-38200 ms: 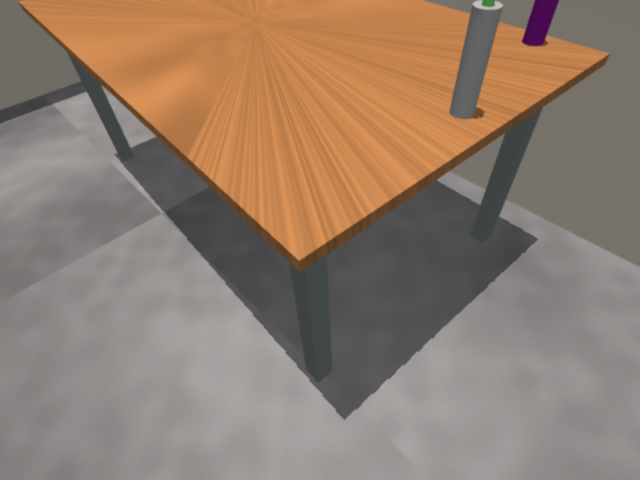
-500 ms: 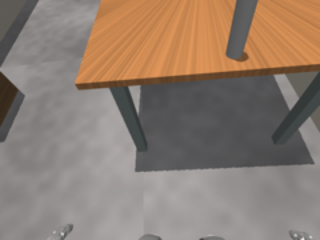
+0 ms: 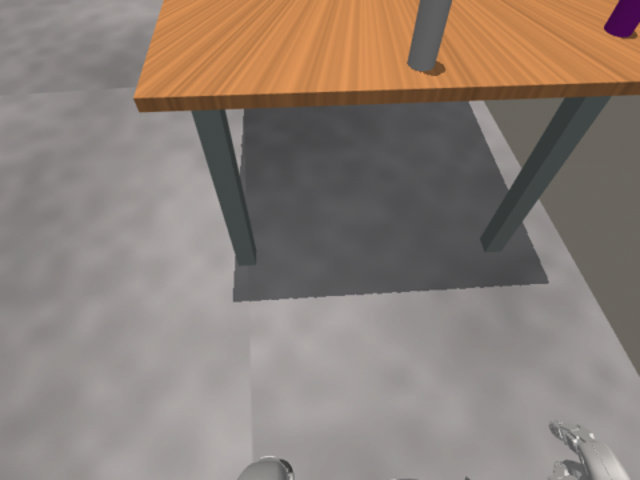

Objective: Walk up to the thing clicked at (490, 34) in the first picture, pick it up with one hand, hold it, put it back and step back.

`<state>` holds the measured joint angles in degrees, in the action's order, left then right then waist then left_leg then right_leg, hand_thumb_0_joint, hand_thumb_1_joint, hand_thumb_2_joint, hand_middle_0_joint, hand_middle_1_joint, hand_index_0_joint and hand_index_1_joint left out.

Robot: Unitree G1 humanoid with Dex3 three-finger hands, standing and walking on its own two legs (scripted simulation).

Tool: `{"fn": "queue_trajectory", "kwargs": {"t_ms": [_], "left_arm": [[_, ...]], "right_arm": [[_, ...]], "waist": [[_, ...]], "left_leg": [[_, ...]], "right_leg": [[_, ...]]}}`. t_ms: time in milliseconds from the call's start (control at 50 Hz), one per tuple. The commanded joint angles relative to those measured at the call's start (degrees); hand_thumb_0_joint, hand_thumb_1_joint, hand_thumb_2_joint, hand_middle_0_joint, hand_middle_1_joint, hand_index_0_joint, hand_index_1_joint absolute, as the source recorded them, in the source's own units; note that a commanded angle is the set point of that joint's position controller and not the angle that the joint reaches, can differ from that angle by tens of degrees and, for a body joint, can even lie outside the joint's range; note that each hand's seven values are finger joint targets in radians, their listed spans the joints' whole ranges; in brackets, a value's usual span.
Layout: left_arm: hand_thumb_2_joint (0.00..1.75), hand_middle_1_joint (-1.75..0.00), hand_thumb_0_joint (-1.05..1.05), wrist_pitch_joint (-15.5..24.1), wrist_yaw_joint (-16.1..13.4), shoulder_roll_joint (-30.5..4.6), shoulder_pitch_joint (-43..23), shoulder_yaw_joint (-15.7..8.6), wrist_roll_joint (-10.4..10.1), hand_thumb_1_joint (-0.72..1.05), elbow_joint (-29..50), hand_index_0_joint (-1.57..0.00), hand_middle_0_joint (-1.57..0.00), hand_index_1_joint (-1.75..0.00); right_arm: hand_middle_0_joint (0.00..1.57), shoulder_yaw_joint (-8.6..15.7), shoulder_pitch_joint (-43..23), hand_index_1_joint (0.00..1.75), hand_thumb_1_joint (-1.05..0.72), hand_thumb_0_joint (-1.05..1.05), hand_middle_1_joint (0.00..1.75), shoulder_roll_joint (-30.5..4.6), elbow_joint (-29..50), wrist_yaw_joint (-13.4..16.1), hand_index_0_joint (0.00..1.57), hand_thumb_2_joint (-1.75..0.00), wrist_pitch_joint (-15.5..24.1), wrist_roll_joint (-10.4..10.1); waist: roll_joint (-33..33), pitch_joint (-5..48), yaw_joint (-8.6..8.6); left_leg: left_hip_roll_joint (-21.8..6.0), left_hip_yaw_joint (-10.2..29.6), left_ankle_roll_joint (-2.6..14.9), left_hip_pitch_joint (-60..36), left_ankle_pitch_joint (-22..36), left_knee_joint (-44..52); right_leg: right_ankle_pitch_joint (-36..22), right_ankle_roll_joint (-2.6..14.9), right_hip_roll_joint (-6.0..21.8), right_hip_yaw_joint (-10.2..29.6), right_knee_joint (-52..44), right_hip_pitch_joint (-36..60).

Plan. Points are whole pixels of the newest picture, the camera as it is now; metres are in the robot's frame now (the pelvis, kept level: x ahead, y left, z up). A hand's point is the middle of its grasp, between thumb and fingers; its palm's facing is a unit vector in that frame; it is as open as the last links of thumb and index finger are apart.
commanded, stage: step back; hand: right
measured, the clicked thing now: out of the picture +0.87 -0.16 +0.13
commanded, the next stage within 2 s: stand in 1.72 s
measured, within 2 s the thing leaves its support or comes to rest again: neither
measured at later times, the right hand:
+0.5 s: hand out of the picture -0.08 -0.29 -0.16, palm faces -0.17 +0.90 -0.39, open 7.4 cm
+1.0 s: hand out of the picture -0.17 -0.33 -0.15, palm faces -0.11 +0.93 -0.35, open 7.4 cm
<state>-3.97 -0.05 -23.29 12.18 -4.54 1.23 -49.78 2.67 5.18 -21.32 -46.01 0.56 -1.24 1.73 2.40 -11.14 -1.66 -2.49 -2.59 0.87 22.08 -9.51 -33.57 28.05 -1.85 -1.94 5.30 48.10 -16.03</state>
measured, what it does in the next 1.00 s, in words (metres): walks backwards: right foot, then left foot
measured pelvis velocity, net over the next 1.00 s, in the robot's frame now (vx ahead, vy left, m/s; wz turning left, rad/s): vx -0.27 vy -0.06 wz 0.07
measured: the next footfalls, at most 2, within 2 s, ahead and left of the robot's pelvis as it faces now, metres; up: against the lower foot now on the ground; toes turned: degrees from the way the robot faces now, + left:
right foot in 0.04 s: -0.01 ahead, -0.13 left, +0.00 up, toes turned +2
left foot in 0.44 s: -0.14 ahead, +0.08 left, +0.00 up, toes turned +6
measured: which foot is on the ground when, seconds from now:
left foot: down 0.00-0.08, up 0.10-0.42, down 0.44-0.80, up 0.82-1.00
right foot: up 0.00-0.02, down 0.04-0.46, up 0.48-0.76, down 0.78-1.00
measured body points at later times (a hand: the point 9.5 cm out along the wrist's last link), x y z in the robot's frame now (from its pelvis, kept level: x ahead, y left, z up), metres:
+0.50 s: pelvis -0.16 -0.03 -0.01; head -0.10 -0.01 +0.44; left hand -0.05 +0.29 -0.12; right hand -0.07 -0.33 -0.13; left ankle -0.18 +0.07 -0.73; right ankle -0.06 -0.13 -0.72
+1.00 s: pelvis -0.27 -0.06 +0.00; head -0.25 -0.08 +0.45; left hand -0.26 +0.26 -0.11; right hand -0.16 -0.37 -0.13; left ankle -0.26 +0.08 -0.71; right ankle -0.29 -0.19 -0.72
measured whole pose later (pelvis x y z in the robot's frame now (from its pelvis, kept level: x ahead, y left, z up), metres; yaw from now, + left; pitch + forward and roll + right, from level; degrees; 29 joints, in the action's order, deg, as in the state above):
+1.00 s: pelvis -0.27 -0.06 +0.00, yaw +4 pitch -1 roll +0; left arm 0.9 0.3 -20.3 16.1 -3.3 2.5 -56.1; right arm 3.0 12.0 -23.6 -54.4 -0.9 -1.7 1.4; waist -3.1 -3.0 -1.8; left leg 0.0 4.4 -0.3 20.0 -24.0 -43.0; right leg 21.3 0.0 0.2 1.0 34.0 -11.4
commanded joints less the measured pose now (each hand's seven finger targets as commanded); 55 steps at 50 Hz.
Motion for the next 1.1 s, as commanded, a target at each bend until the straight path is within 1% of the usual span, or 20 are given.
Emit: {"fn": "queue_trajectory", "kwargs": {"t_ms": [0,40,60,80,160,340,420,460,480,540,680,740,780,800,820,880,960,1020,1060,1080], "left_arm": [[0.90,-0.30,0.00,1.8,0.2,-8.4,10.0,-2.8,0.2,0.90,0.9,-0.20,-0.20,-0.30],[0.90,-0.30,0.00,2.2,0.1,-12.4,8.9,-4.3,1.6,0.90,1.2,-0.20,-0.20,-0.30],[0.90,-0.30,0.00,2.2,0.3,-17.5,4.6,-5.4,1.7,0.90,3.8,-0.20,-0.20,-0.30],[0.90,-0.30,0.00,2.1,0.0,-21.6,-0.5,-5.9,2.1,0.90,6.0,-0.20,-0.20,-0.30],[0.90,-0.30,0.00,2.6,-0.8,-10.5,-10.0,-3.7,1.2,0.90,8.2,-0.20,-0.20,-0.30],[0.90,-0.30,0.00,1.5,-2.1,-11.0,-0.7,-3.7,1.0,0.90,9.2,-0.20,-0.20,-0.30],[0.90,-0.30,0.00,0.4,-1.3,-10.0,-5.1,-2.2,0.2,0.90,11.1,-0.20,-0.20,-0.30],[0.90,-0.30,0.00,0.5,-1.5,-9.3,-8.9,-2.4,-0.7,0.90,12.2,-0.20,-0.20,-0.30],[0.90,-0.30,0.00,0.4,-1.8,-10.6,-9.7,-3.1,-0.1,0.90,11.7,-0.20,-0.20,-0.30],[0.90,-0.30,0.00,0.2,-1.1,-9.3,-4.5,-2.8,-0.8,0.90,7.6,-0.20,-0.20,-0.30],[0.90,-0.30,0.00,3.6,-0.2,-8.0,-1.3,-1.3,0.0,0.90,4.2,-0.20,-0.20,-0.30],[0.90,-0.30,0.00,5.7,-0.9,-7.9,6.0,-1.8,0.5,0.90,-1.2,-0.20,-0.20,-0.30],[0.90,-0.30,0.00,6.6,-1.3,-14.9,4.7,-3.7,2.1,0.90,-0.8,-0.20,-0.20,-0.30],[0.90,-0.30,0.00,6.2,-1.4,-19.7,-1.0,-4.6,2.3,0.90,1.1,-0.20,-0.20,-0.30],[0.90,-0.30,0.00,6.2,-1.3,-18.9,-6.3,-4.1,1.9,0.90,2.1,-0.20,-0.20,-0.30],[0.90,-0.30,0.00,7.1,-1.2,-12.0,-6.8,-2.4,1.4,0.90,1.4,-0.20,-0.20,-0.30],[0.90,-0.30,0.00,6.8,-0.5,-13.9,0.1,-2.9,1.4,0.90,-0.9,-0.20,-0.20,-0.30],[0.90,-0.30,0.00,5.8,-0.3,-12.1,-1.8,-2.0,0.6,0.90,0.1,-0.20,-0.20,-0.30],[0.90,-0.30,0.00,5.7,-0.1,-6.5,-0.5,-0.1,-0.4,0.90,1.3,-0.20,-0.20,-0.30],[0.90,-0.30,0.00,5.2,-0.7,-9.3,-3.1,-1.1,-0.4,0.90,0.6,-0.20,-0.20,-0.30]], "right_arm": [[0.20,5.0,-0.5,0.30,-0.90,0.00,0.30,-17.3,4.0,0.7,0.20,-0.90,-0.9,-0.2],[0.20,3.6,0.1,0.30,-0.90,0.00,0.30,-12.9,4.2,0.5,0.20,-0.90,-1.2,-1.0],[0.20,2.8,-0.7,0.30,-0.90,0.00,0.30,-9.9,5.4,0.9,0.20,-0.90,-0.9,-1.3],[0.20,4.1,-2.0,0.30,-0.90,0.00,0.30,-12.8,4.7,1.8,0.20,-0.90,-1.2,-0.7],[0.20,3.0,7.0,0.30,-0.90,0.00,0.30,-11.2,-0.4,1.5,0.20,-0.90,-0.7,-1.6],[0.20,2.1,8.5,0.30,-0.90,0.00,0.30,-9.6,0.7,2.0,0.20,-0.90,1.2,-0.3],[0.20,3.8,14.2,0.30,-0.90,0.00,0.30,-12.4,-2.3,1.7,0.20,-0.90,1.0,0.1],[0.20,5.2,8.4,0.30,-0.90,0.00,0.30,-21.9,0.0,1.2,0.20,-0.90,0.4,0.4],[0.20,5.4,4.9,0.30,-0.90,0.00,0.30,-22.8,1.2,1.6,0.20,-0.90,0.9,0.9],[0.20,3.1,0.7,0.30,-0.90,0.00,0.30,-14.7,2.2,1.9,0.20,-0.90,0.9,1.3],[0.20,4.0,4.1,0.30,-0.90,0.00,0.30,-14.3,0.8,0.4,0.20,-0.90,0.6,0.9],[0.20,3.8,2.8,0.30,-0.90,0.00,0.30,-14.3,0.3,-0.2,0.20,-0.90,-0.9,0.8],[0.20,1.6,3.1,0.30,-0.90,0.00,0.30,-7.7,1.9,-0.5,0.20,-0.90,-0.4,0.2],[0.20,2.8,-0.9,0.30,-0.90,0.00,0.30,-11.0,1.9,0.2,0.20,-0.90,-0.4,0.6],[0.20,4.0,-0.6,0.30,-0.90,0.00,0.30,-13.6,0.1,0.0,0.20,-0.90,-0.2,0.3],[0.20,2.9,1.4,0.30,-0.90,0.00,0.30,-11.0,-2.2,-1.0,0.20,-0.90,0.9,-0.8],[0.20,2.2,-0.3,0.30,-0.90,0.00,0.30,-10.1,-1.8,-1.2,0.20,-0.90,2.3,-0.1],[0.20,3.1,6.3,0.30,-0.90,0.00,0.30,-9.9,-5.1,-0.7,0.20,-0.90,3.8,0.0],[0.20,5.1,10.8,0.30,-0.90,0.00,0.30,-16.0,-6.3,-0.1,0.20,-0.90,4.6,0.6],[0.20,5.6,10.9,0.30,-0.90,0.00,0.30,-19.3,-6.0,-0.3,0.20,-0.90,4.4,0.2]], "waist": [[-14.9,17.4,-0.94],[-2.3,14.2,-0.71],[12.2,9.6,-0.96],[14.9,6.1,-3.05],[5.4,6.0,4.39],[10.4,16.8,-1.76],[2.3,18.1,1.78],[-16.2,13.9,2.92],[-16.2,11.7,3.00],[-7.4,11.0,-0.88],[-15.1,14.4,3.20],[-10.5,16.0,0.10],[7.0,11.7,0.09],[6.9,7.7,-2.14],[6.0,2.8,0.05],[3.3,4.0,1.89],[9.0,6.5,-1.68],[7.0,11.3,1.39],[-9.3,16.8,2.93],[-9.7,14.3,3.44]], "left_leg": [[-11.4,12.4,9.23,-8.4,1.7,7.5],[-3.5,9.5,3.18,3.5,-9.0,-2.5],[7.8,5.4,-0.70,11.8,-21.4,-13.7],[6.8,10.2,-2.07,6.2,-25.9,-27.0],[10.1,12.1,-0.88,4.8,-14.6,-34.4],[3.3,4.9,-1.74,3.5,-19.8,-6.8],[0.7,7.2,1.80,-11.2,0.7,11.0],[-19.7,30.5,15.46,-6.6,13.1,14.4],[-24.2,35.5,19.32,0.6,14.3,15.2],[-12.6,16.0,13.11,-3.9,22.1,10.0],[-10.2,14.1,11.67,-16.5,-12.1,10.0],[-6.8,8.8,7.81,-10.1,-10.1,-0.2],[2.7,4.8,0.44,13.2,-21.1,-12.1],[0.6,10.9,-1.17,8.0,-22.3,-15.7],[-1.2,12.9,-1.08,-0.3,-18.9,-19.3],[2.8,8.4,-1.35,2.3,-12.7,-15.2],[3.0,3.9,-1.38,1.7,-16.2,-3.3],[4.3,1.5,-0.46,-10.9,-5.1,12.1],[-10.7,25.8,6.41,-26.4,-0.6,15.3],[-17.1,33.7,13.06,-20.5,-10.5,16.3]], "right_leg": [[-9.2,2.80,1.1,-5.8,-19.2,7.8],[-5.8,6.30,8.2,8.6,-26.6,8.9],[-1.3,11.21,18.2,22.8,-32.2,2.6],[0.1,19.00,26.8,29.8,-36.3,-12.6],[-22.4,9.87,11.9,3.4,-27.1,-7.1],[-46.0,13.64,18.0,6.2,-15.7,18.1],[-29.2,7.66,14.0,3.7,-9.9,4.0],[7.1,2.67,-0.6,-4.7,9.4,-9.0],[9.9,2.24,1.2,2.6,19.3,-6.5],[2.9,2.82,-3.1,4.9,25.5,-9.1],[2.7,0.81,1.3,-3.8,-9.2,-5.5],[-9.1,3.04,-0.2,-5.1,-32.7,8.4],[-0.7,8.16,14.8,22.9,-32.3,14.3],[12.9,15.86,24.4,29.8,-35.0,-3.1],[17.9,16.38,24.7,28.8,-36.0,-15.3],[-6.6,11.27,13.9,9.8,-29.7,-2.7],[-14.1,10.38,13.9,8.7,-26.6,6.0],[-27.4,8.20,12.3,3.2,-16.5,6.4],[-15.4,3.34,2.9,-4.4,1.9,-9.8],[6.0,3.47,2.6,-5.0,4.6,-12.6]]}}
